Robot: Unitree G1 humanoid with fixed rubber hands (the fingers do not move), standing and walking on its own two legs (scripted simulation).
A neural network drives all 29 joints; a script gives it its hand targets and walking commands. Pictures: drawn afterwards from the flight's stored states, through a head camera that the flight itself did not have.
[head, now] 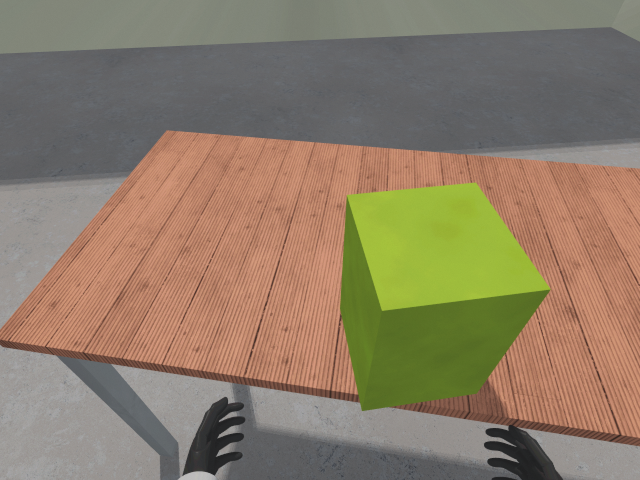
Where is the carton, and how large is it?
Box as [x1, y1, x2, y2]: [340, 183, 550, 410]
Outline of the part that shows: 476,183 347,195 340,310 362,410 476,393 550,289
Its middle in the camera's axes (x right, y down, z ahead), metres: +0.12 +0.09 +0.49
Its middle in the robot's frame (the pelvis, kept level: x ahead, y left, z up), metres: +0.32 -0.11 +0.06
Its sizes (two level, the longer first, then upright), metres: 0.164 0.162 0.240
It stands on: a table, 0.72 m high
